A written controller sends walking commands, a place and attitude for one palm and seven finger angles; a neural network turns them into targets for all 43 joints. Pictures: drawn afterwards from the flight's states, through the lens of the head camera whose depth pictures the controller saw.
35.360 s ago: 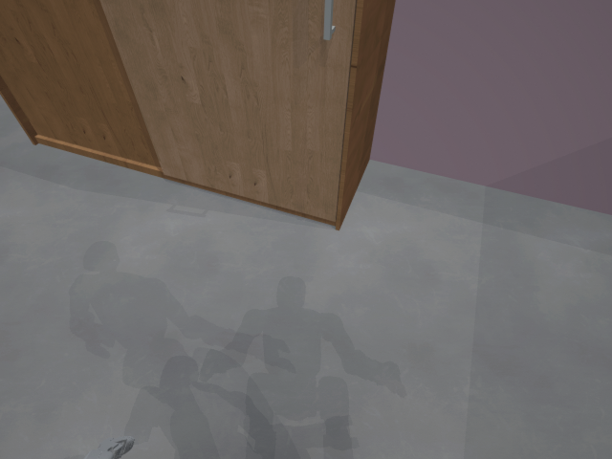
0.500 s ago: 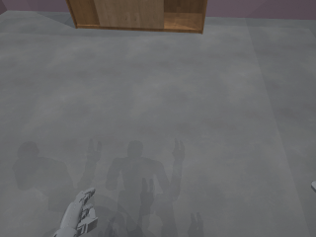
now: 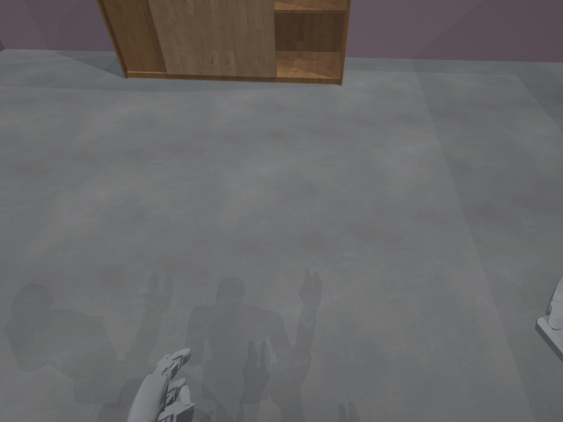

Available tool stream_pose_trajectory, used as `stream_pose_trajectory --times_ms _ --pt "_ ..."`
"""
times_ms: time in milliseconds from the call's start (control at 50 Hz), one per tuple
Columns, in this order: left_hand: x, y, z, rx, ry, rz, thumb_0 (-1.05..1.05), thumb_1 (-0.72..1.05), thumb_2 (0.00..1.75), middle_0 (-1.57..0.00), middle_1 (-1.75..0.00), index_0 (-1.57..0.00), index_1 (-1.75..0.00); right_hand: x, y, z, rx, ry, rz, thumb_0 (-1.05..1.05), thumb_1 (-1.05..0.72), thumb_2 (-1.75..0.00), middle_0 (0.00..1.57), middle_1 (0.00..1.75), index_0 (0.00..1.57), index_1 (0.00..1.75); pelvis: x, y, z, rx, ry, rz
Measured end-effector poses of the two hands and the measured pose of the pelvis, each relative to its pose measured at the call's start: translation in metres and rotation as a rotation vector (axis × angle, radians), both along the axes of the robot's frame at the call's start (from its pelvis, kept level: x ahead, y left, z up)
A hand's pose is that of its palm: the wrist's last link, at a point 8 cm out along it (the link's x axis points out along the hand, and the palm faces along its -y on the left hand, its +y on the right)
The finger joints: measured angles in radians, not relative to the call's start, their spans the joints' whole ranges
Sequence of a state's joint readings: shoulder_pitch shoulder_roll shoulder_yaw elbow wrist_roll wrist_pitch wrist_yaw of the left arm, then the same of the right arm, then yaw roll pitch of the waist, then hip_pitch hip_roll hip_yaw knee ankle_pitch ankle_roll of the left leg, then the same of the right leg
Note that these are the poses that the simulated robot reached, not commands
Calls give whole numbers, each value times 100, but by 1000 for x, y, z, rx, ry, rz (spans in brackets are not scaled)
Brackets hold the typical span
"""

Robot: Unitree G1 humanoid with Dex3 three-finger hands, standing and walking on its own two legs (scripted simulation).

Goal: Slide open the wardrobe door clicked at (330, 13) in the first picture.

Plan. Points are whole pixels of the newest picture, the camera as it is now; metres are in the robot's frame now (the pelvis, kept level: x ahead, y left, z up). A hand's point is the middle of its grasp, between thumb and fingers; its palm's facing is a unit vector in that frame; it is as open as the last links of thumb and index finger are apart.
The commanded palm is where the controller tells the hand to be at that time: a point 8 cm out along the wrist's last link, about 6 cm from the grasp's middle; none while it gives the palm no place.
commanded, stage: stop stepping back and stand still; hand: right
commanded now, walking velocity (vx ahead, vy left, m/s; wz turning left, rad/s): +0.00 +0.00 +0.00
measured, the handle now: out of the picture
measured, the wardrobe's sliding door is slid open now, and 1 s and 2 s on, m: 0.50 0.50 0.50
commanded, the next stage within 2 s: let the arm hang, fingers relaxed in 0.30 s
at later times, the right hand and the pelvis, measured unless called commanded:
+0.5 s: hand (481, 368) +0.19 -0.24 +0.03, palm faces +0.20 +0.87 -0.45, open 7.4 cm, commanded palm none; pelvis -0.02 +0.01 -0.01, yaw -2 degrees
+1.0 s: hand out of the picture -0.01 -0.18 -0.17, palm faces +0.00 +0.97 -0.24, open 7.4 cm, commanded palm none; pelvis -0.01 +0.03 +0.00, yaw +0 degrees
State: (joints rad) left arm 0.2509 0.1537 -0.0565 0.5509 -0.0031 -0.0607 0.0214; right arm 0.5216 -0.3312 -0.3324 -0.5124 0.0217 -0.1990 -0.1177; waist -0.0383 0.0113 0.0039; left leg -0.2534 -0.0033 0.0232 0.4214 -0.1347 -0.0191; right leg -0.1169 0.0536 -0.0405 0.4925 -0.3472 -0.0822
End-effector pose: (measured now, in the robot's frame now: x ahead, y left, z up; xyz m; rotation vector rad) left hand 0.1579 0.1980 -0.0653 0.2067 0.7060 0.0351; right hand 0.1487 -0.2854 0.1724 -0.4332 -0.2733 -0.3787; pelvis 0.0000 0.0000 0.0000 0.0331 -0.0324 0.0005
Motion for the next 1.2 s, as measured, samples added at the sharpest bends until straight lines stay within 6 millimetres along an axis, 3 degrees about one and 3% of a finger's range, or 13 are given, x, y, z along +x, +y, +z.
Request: stream_pose_trajectory --times_ms 200,400,420,460,520,560,600,660,720,820,920,1020,1200 --pt "-23 33 -2 53 18 51 1 90 90 -20 -30 -20 -30 -9 8 0 -18 7 -6 2 -89 -90 21 30 21 30 -8 7 1 -6 -2 -6" --pt "-16 43 0 52 -4 52 1 90 90 -20 -30 -20 -30 -10 16 -2 -21 22 -11 2 -89 -90 21 30 21 31 -8 15 1 -7 6 -11" --pt "-14 43 -3 45 -6 30 1 90 90 -20 -30 -20 -30 -7 16 -9 -28 44 0 2 -89 -90 21 30 20 30 -9 15 0 -8 13 -20" --pt "-12 47 -16 44 39 -23 1 90 90 -20 -30 -20 -30 5 11 -51 -3 226 18 1 -89 -90 20 30 20 30 -12 13 -4 -13 27 -29" --pt "-18 59 -33 58 114 -25 1 90 90 -20 -30 -20 -30 10 6 -142 96 629 1 1 -90 -90 20 30 20 30 -18 11 -9 -26 36 -26" --pt "-29 69 -40 71 152 4 1 90 90 -20 -30 -20 -30 -3 12 -199 162 885 -15 1 -90 -90 20 30 20 30 -20 12 -11 -39 33 -13" --pt "-46 80 -44 89 201 37 1 90 90 -20 -30 -20 -30 -26 25 -244 223 1095 -21 1 -90 -90 20 30 20 30 -22 15 -11 -46 26 -1" --pt "-79 97 -48 129 314 81 1 91 90 -20 -30 -20 -30 -67 51 -289 316 1315 -16 2 -91 -90 20 30 20 30 -24 21 -10 -49 18 7" --pt "-115 110 -48 167 446 115 1 91 90 -20 -30 -20 -30 -106 75 -313 407 1456 -13 2 -91 -90 20 30 20 30 -23 26 -6 -48 16 3" --pt "-162 120 -45 194 616 155 1 91 90 -20 -30 -20 -30 -151 89 -325 496 1580 -65 2 -92 -90 20 30 20 30 -19 33 -1 -37 15 -6" --pt "-179 115 -50 169 677 174 1 91 90 -20 -30 -20 -30 -166 77 -320 497 1617 -138 2 -92 -90 20 30 20 30 -13 35 2 -30 10 -8" --pt "-172 101 -60 114 666 166 1 91 90 -20 -30 -20 -30 -154 59 -308 454 1586 -190 1 -91 -90 20 30 20 30 -7 35 4 -29 6 -7" --pt "-137 79 -71 43 592 134 1 91 90 -20 -30 -20 -30 -101 43 -290 391 1460 -187 1 -91 -90 20 30 20 30 2 32 6 -31 5 -5"
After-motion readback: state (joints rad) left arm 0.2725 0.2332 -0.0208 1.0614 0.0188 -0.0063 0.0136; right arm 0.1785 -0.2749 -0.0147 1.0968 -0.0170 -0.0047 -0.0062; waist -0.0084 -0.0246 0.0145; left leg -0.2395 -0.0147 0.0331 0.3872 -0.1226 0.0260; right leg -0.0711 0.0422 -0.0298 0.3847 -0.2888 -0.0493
